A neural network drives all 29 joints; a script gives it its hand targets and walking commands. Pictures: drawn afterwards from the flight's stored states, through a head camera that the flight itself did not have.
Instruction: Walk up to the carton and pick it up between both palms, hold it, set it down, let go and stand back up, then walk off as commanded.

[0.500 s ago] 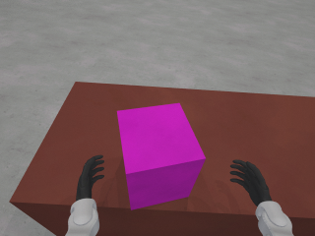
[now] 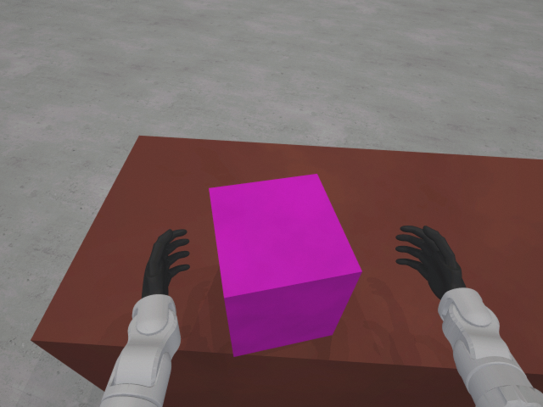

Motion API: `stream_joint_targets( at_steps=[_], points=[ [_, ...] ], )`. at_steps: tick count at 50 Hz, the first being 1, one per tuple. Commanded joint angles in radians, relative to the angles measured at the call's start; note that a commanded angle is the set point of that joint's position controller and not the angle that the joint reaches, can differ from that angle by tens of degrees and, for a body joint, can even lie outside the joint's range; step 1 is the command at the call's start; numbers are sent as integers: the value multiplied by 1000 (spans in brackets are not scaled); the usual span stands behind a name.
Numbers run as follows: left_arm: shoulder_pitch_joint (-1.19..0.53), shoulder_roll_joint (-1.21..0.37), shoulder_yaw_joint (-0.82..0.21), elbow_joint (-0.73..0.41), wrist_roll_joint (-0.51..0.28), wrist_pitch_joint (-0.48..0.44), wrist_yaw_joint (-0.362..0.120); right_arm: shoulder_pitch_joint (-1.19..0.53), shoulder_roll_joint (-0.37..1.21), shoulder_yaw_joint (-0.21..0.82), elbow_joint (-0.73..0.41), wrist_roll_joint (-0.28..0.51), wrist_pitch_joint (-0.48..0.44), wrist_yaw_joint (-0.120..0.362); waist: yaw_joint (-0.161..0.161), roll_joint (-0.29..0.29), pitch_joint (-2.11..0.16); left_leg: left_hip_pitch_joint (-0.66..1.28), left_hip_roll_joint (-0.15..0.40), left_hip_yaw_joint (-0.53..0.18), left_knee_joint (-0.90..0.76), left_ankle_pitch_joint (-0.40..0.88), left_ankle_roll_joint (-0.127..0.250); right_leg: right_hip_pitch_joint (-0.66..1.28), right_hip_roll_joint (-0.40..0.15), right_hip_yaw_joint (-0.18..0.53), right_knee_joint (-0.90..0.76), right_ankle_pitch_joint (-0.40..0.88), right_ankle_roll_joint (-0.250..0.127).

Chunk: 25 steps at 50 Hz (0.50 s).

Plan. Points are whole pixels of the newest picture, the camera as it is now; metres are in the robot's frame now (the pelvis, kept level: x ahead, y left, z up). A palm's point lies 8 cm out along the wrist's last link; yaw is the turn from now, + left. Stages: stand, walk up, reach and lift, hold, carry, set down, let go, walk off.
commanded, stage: reach and lift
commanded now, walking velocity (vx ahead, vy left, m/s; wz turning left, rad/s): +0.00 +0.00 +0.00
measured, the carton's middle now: (274, 266) +0.39 +0.04 -0.07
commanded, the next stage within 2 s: none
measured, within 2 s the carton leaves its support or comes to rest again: neither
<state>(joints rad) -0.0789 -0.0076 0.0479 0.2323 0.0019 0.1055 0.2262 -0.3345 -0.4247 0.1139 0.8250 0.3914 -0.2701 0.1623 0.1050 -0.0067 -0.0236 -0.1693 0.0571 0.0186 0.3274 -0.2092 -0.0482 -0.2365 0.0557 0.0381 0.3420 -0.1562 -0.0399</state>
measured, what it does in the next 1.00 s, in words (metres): stands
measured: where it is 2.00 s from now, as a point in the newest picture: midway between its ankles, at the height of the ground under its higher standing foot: outside the picture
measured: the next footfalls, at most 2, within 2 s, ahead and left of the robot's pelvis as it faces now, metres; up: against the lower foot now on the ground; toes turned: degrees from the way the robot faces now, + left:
none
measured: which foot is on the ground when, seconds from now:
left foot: down 0.00-1.00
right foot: down 0.00-1.00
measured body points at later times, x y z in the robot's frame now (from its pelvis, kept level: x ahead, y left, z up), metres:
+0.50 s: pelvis +0.00 -0.01 +0.00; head +0.03 -0.02 +0.45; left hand +0.33 +0.22 +0.07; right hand +0.44 -0.19 +0.08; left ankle -0.03 +0.15 -0.75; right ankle +0.01 -0.09 -0.75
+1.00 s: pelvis +0.00 +0.00 +0.00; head +0.05 -0.01 +0.44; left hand +0.37 +0.24 +0.08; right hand +0.49 -0.16 +0.10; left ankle -0.03 +0.15 -0.75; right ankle +0.01 -0.09 -0.75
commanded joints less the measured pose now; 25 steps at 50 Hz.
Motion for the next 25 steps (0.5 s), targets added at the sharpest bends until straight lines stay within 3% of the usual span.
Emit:
stream_joint_targets(
  at_steps=[1,14,25],
  points=[
    [-309,35,3,-163,1,-3,-1,-369,-197,-71,-123,5,-4,-5,7,-61,-321,-2,-67,48,-17,280,26,225,6,7,-19,262,0],
    [-490,72,60,-111,-21,76,-21,-595,-199,-65,-94,-2,88,-29,19,-92,-425,-70,-71,41,-18,279,34,292,-7,10,3,371,33],
    [-672,110,100,-63,-38,124,-31,-793,-198,-61,-30,-13,171,-43,32,-96,-510,-110,-70,38,-5,272,31,296,-9,2,19,384,44]
  ],
)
